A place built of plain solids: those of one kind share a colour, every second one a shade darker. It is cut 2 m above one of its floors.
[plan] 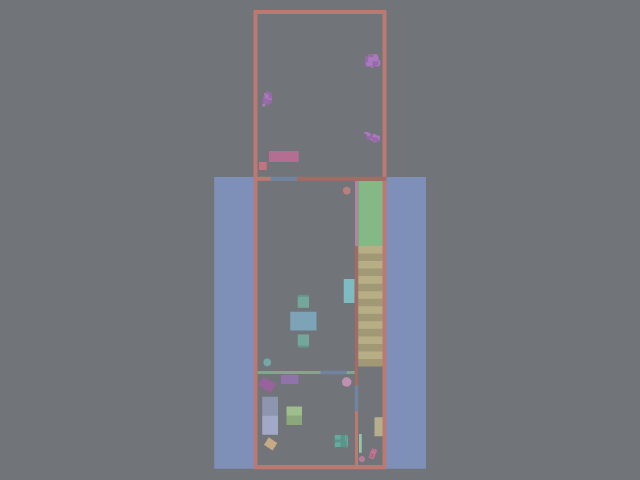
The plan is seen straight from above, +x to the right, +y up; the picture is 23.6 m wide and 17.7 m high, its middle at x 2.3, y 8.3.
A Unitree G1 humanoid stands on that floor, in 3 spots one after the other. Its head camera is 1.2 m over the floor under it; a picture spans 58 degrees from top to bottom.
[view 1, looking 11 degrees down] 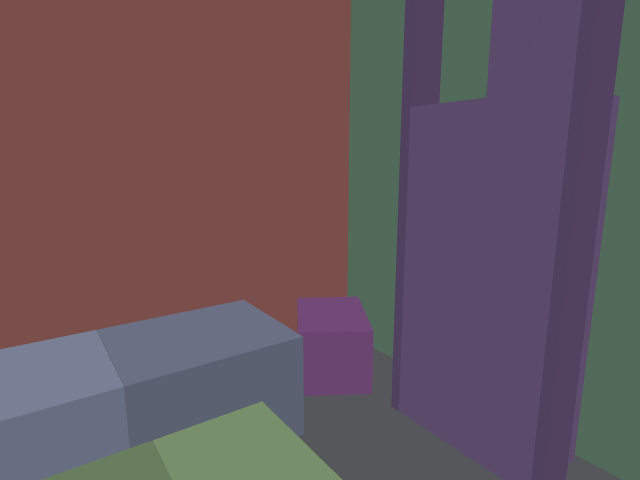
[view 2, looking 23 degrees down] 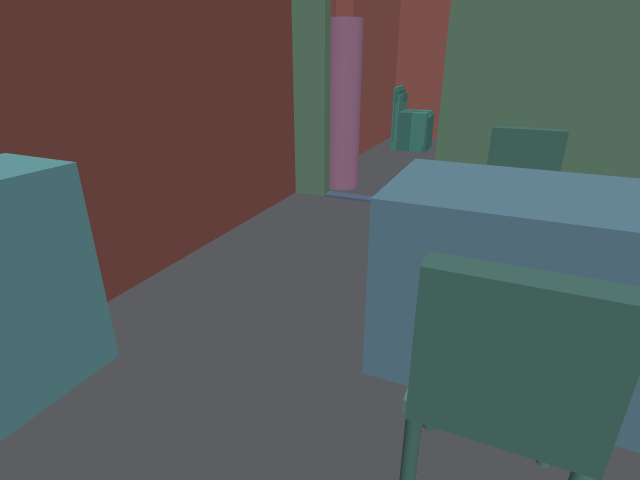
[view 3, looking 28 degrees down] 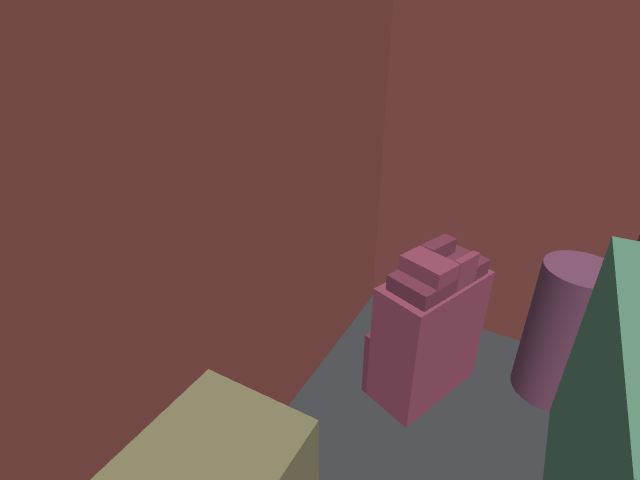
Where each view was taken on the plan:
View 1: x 2.19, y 1.60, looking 145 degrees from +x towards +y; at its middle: wall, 2.72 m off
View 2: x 1.75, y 7.03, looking -66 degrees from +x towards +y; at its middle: ground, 3.07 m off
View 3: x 4.01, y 1.60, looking -61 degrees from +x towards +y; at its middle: wall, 1.40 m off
